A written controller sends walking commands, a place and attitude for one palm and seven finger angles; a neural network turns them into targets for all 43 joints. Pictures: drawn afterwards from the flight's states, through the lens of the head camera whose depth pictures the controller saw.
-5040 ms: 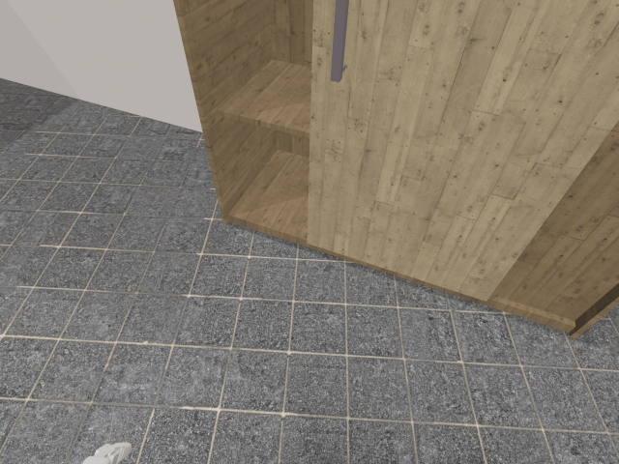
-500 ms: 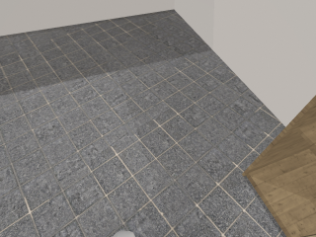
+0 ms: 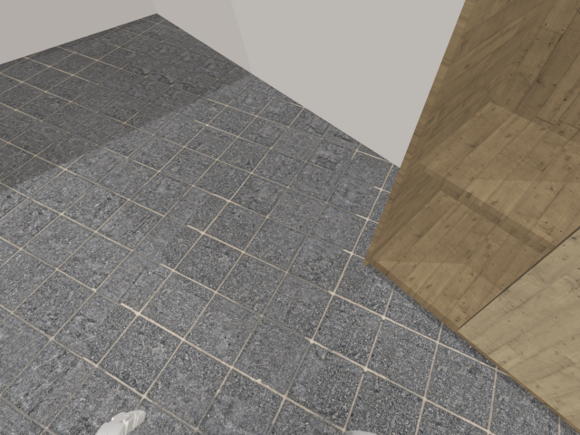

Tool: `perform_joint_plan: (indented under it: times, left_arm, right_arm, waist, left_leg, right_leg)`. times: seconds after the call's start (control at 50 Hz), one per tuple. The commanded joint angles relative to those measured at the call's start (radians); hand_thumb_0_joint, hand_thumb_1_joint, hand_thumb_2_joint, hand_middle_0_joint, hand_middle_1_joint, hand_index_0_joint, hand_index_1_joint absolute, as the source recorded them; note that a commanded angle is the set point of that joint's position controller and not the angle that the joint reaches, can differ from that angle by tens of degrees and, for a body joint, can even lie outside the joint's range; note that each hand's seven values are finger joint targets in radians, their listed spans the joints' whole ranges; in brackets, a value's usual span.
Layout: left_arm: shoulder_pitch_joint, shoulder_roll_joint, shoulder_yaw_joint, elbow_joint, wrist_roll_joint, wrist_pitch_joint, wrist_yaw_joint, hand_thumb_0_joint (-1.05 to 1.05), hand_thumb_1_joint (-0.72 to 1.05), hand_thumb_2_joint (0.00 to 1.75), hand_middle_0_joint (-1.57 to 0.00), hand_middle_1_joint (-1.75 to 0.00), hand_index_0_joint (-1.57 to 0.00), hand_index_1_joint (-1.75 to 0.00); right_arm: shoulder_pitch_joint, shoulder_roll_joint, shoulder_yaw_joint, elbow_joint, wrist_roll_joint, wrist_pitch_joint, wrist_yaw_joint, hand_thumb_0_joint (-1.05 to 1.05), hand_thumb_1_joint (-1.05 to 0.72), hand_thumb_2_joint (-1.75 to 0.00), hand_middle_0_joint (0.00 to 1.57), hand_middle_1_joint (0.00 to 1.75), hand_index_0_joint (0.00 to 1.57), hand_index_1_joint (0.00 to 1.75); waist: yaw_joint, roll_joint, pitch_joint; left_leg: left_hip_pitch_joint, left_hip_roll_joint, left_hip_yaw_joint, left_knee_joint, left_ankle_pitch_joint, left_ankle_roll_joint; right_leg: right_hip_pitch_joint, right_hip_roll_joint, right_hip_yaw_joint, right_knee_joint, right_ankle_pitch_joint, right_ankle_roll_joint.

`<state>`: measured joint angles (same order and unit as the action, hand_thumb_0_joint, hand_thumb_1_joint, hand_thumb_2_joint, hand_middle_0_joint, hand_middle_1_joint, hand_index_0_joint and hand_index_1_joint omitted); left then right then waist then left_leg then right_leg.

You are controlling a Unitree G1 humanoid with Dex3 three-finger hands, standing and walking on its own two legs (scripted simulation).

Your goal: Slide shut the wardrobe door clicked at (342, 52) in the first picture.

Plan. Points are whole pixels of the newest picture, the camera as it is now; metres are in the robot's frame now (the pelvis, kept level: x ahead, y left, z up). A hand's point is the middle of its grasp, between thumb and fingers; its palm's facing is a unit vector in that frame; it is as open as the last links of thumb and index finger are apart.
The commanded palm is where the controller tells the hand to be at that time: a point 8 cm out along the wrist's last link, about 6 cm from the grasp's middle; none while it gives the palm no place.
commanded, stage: turn to face it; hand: right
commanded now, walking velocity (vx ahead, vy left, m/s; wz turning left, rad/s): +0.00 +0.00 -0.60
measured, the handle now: out of the picture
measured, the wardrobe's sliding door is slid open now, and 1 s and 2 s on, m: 0.38 0.38 0.38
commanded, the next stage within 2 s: take the last steps up to it in 1.26 s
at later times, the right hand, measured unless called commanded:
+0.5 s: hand out of the picture +0.06 -0.22 -0.14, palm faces +0.28 +0.91 -0.29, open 7.4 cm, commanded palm none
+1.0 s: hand out of the picture -0.13 -0.21 -0.19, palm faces +0.58 +0.77 -0.27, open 7.4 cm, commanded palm none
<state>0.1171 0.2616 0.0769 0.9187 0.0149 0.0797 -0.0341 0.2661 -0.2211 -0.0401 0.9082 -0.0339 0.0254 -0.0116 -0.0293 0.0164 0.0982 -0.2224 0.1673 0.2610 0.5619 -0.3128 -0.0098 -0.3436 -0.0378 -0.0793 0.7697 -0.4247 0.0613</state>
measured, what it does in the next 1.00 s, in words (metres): steps on the spot, turning right: right foot, then left foot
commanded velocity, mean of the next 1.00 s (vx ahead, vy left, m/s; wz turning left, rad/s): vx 0.00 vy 0.00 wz -0.54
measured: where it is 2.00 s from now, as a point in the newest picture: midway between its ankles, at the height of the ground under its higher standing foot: outside the picture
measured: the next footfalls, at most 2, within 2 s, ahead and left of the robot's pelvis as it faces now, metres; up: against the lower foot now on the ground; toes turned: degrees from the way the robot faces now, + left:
right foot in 0.06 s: +0.03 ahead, -0.13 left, +0.00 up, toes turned -8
left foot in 0.48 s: +0.07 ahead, +0.10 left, +0.00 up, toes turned -15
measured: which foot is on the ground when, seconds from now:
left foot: down 0.00-0.04, up 0.06-0.46, down 0.48-0.94, up 0.96-1.00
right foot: up 0.00-0.04, down 0.06-0.48, up 0.50-0.92, down 0.94-1.00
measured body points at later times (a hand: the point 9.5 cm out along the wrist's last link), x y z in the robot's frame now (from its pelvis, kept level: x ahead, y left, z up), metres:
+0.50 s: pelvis +0.00 +0.01 -0.01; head +0.04 +0.02 +0.44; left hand +0.13 +0.24 -0.16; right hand +0.05 -0.27 -0.12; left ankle +0.03 +0.12 -0.74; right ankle -0.01 -0.12 -0.73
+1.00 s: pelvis -0.03 -0.02 -0.01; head +0.00 -0.06 +0.44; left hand +0.22 +0.14 -0.13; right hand -0.16 -0.26 -0.16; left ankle +0.03 +0.12 -0.70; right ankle -0.08 -0.09 -0.74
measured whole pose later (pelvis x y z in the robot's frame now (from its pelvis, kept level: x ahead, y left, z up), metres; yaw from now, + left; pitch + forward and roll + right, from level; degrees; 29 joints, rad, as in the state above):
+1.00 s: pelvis -0.03 -0.02 -0.01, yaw -34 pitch +0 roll +0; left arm 0.13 0.24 0.05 0.91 0.02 0.03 -0.02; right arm 0.26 -0.28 -0.07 0.94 -0.02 0.07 -0.02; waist -0.03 0.05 0.09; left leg -0.36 0.16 0.14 0.91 -0.53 -0.06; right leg -0.28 0.00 -0.08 0.63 -0.33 -0.05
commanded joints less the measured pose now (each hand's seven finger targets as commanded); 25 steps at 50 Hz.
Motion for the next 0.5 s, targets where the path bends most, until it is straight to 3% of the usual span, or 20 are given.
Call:
perform_joint_plan:
  times: [0.0,0.02,0.04,0.06,0.08,0.1,0.12,0.16,0.22,0.32,0.38,0.42,0.44,0.46,0.48]
  left_arm:
    - [0.07,0.116,0.019,-0.074,0.0,-0.057,0.006,0.0,0.9,0.9,-0.2,-0.3,-0.2,-0.3]
    - [0.123,0.234,0.049,-0.071,0.008,-0.066,0.012,0.0,0.9,0.9,-0.2,-0.3,-0.2,-0.3]
    - [0.193,0.298,0.06,-0.053,-0.003,-0.058,0.016,0.0,0.9,0.9,-0.2,-0.3,-0.2,-0.3]
    - [0.208,0.264,0.056,-0.033,-0.001,-0.062,0.027,0.0,0.9,0.9,-0.2,-0.3,-0.2,-0.3]
    - [0.152,0.245,0.051,-0.045,0.003,-0.062,0.038,0.0,0.9,0.9,-0.2,-0.3,-0.2,-0.3]
    - [0.087,0.207,0.039,-0.061,0.005,-0.063,0.04,0.0,0.9,0.9,-0.2,-0.3,-0.2,-0.3]
    - [0.029,0.186,0.028,-0.077,0.005,-0.065,0.04,0.0,0.9,0.9,-0.2,-0.3,-0.2,-0.3]
    - [0.012,0.172,0.026,-0.088,0.003,-0.07,0.038,0.0,0.9,0.9,-0.2,-0.3,-0.2,-0.3]
    - [0.047,0.173,0.03,-0.076,0.004,-0.068,0.038,0.0,0.9,0.9,-0.2,-0.3,-0.2,-0.3]
    - [0.081,0.179,0.041,-0.069,0.009,-0.062,0.038,0.0,0.9,0.9,-0.2,-0.3,-0.2,-0.3]
    - [0.055,0.18,0.046,-0.081,0.011,-0.055,0.036,0.0,0.9,0.9,-0.2,-0.3,-0.2,-0.3]
    - [0.033,0.166,0.047,-0.088,0.003,-0.053,0.035,0.0,0.9,0.9,-0.2,-0.3,-0.2,-0.3]
    - [0.04,0.131,0.043,-0.093,-0.005,-0.055,0.03,0.0,0.9,0.9,-0.2,-0.3,-0.2,-0.3]
    - [0.07,0.053,0.031,-0.115,-0.011,-0.058,0.025,0.0,0.9,0.9,-0.2,-0.3,-0.2,-0.3]
    - [0.068,0.095,0.043,-0.116,0.005,-0.049,0.029,0.0,0.9,0.9,-0.2,-0.3,-0.2,-0.3]
  right_arm:
    - [0.016,-0.212,-0.073,-0.056,0.018,-0.011,-0.011,0.0,-0.9,-0.9,0.2,0.3,0.2,0.3]
    - [0.023,-0.153,-0.068,-0.089,0.025,-0.007,-0.002,0.0,-0.9,-0.9,0.2,0.3,0.2,0.3]
    - [-0.056,-0.123,-0.043,-0.133,0.016,-0.003,-0.002,0.0,-0.9,-0.9,0.2,0.3,0.2,0.3]
    - [-0.098,-0.132,-0.047,-0.133,0.013,0.008,-0.011,0.0,-0.9,-0.9,0.2,0.3,0.2,0.3]
    - [-0.118,-0.127,-0.054,-0.12,0.018,0.008,-0.01,0.0,-0.9,-0.9,0.2,0.3,0.2,0.3]
    - [-0.114,-0.137,-0.059,-0.102,0.019,0.009,-0.004,0.0,-0.9,-0.9,0.2,0.3,0.2,0.3]
    - [-0.072,-0.137,-0.062,-0.085,0.019,0.009,0.002,0.0,-0.9,-0.9,0.2,0.3,0.2,0.3]
    - [-0.04,-0.138,-0.062,-0.065,0.016,0.008,0.005,0.0,-0.9,-0.9,0.2,0.3,0.2,0.3]
    - [-0.066,-0.13,-0.058,-0.081,0.019,0.009,0.0,0.0,-0.9,-0.9,0.2,0.3,0.2,0.3]
    - [-0.118,-0.111,-0.051,-0.12,0.023,0.002,-0.005,0.0,-0.9,-0.9,0.2,0.3,0.2,0.3]
    - [-0.079,-0.105,-0.046,-0.124,0.031,-0.005,-0.01,0.0,-0.9,-0.9,0.2,0.3,0.2,0.3]
    - [-0.01,-0.116,-0.05,-0.112,0.032,-0.019,-0.013,0.0,-0.9,-0.9,0.2,0.3,0.2,0.3]
    - [0.03,-0.164,-0.058,-0.107,0.026,-0.032,-0.019,0.0,-0.9,-0.9,0.2,0.3,0.2,0.3]
    - [0.049,-0.262,-0.078,-0.108,0.008,-0.041,-0.028,0.0,-0.9,-0.9,0.2,0.3,0.2,0.3]
    - [0.029,-0.272,-0.071,-0.12,0.016,-0.033,-0.026,0.0,-0.9,-0.9,0.2,0.3,0.2,0.3]
  waist:
    - [0.053,0.088,-0.209]
    - [0.082,-0.215,-0.24]
    - [0.118,-0.299,-0.222]
    - [0.127,-0.238,-0.22]
    - [0.109,-0.243,-0.16]
    - [0.08,-0.218,-0.106]
    - [0.046,-0.195,-0.099]
    - [0.034,-0.165,-0.115]
    - [0.051,-0.14,-0.125]
    - [0.068,-0.17,-0.144]
    - [0.047,-0.185,-0.159]
    - [0.009,-0.16,-0.186]
    - [-0.012,-0.048,-0.201]
    - [-0.014,0.264,-0.208]
    - [-0.008,0.254,-0.186]
  left_leg:
    - [0.033,0.173,-0.083,0.104,0.406,0.026]
    - [-0.259,0.043,-0.045,0.329,-0.02,-0.057]
    - [-0.393,-0.015,-0.118,0.483,-0.349,-0.08]
    - [-0.401,-0.017,-0.205,0.563,-0.316,-0.076]
    - [-0.411,-0.016,-0.229,0.599,-0.248,-0.076]
    - [-0.389,-0.016,-0.246,0.606,-0.165,-0.076]
    - [-0.359,-0.022,-0.241,0.6,-0.107,-0.08]
    - [-0.318,-0.038,-0.238,0.573,-0.065,-0.085]
    - [-0.304,-0.062,-0.247,0.481,-0.075,-0.089]
    - [-0.268,-0.103,-0.255,0.32,-0.124,-0.083]
    - [-0.121,-0.14,-0.243,0.161,-0.108,-0.069]
    - [0.037,-0.146,-0.233,-0.063,0.046,-0.062]
    - [0.191,-0.065,-0.309,-0.212,0.129,-0.046]
    - [0.314,0.235,-0.601,-0.289,0.24,0.058]
    - [0.171,0.337,-0.62,-0.283,0.256,0.141]
  right_leg:
    - [0.235,-0.013,-0.003,-0.38,0.266,-0.038]
    - [0.432,-0.258,0.323,-0.41,0.562,-0.146]
    - [0.431,-0.39,0.426,-0.396,0.835,-0.246]
    - [0.366,-0.37,0.427,-0.398,0.745,-0.266]
    - [0.293,-0.321,0.395,-0.411,0.647,-0.259]
    - [0.215,-0.26,0.342,-0.425,0.592,-0.233]
    - [0.185,-0.219,0.294,-0.429,0.556,-0.211]
    - [0.171,-0.178,0.264,-0.437,0.538,-0.199]
    - [0.192,-0.177,0.315,-0.438,0.501,-0.218]
    - [0.221,-0.174,0.407,-0.399,0.542,-0.241]
    - [0.143,-0.151,0.442,-0.356,0.585,-0.229]
    - [0.071,-0.103,0.432,-0.278,0.561,-0.184]
    - [-0.046,-0.05,0.394,-0.183,0.418,-0.13]
    - [-0.256,0.113,0.183,0.054,-0.021,-0.034]
    - [-0.254,0.095,0.179,0.251,-0.172,-0.025]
